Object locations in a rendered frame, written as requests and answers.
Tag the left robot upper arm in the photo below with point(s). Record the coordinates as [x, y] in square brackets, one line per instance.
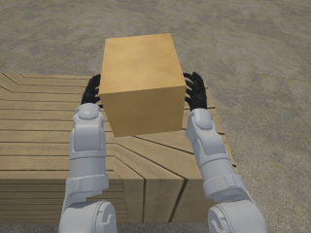
[98, 216]

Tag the right robot forearm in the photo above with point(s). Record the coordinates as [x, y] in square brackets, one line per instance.
[221, 183]

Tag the carton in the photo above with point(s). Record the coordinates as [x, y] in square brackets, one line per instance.
[142, 86]

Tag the pedestal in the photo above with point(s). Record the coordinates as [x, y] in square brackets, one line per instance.
[153, 178]

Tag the left robot hand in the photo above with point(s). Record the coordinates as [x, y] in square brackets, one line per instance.
[91, 91]

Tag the left robot forearm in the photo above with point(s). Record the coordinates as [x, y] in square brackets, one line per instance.
[87, 152]

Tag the right robot hand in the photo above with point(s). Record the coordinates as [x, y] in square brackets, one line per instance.
[198, 98]

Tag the right robot upper arm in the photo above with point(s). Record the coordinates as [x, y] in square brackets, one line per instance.
[240, 216]

